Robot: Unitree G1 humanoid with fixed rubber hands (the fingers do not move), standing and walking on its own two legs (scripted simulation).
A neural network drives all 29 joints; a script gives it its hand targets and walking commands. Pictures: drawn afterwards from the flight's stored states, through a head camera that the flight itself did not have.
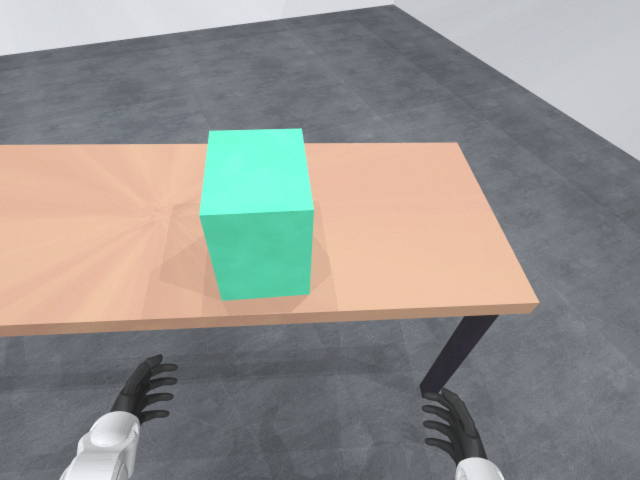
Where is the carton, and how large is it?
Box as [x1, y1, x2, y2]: [199, 129, 313, 300]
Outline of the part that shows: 301,129 209,131 199,216 222,300 309,294 313,207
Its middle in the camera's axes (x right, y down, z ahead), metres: -0.11 -0.04 +0.71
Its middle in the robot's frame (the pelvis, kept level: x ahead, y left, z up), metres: +0.56 +0.09 -0.04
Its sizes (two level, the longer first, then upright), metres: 0.207 0.162 0.224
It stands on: a table, 0.60 m high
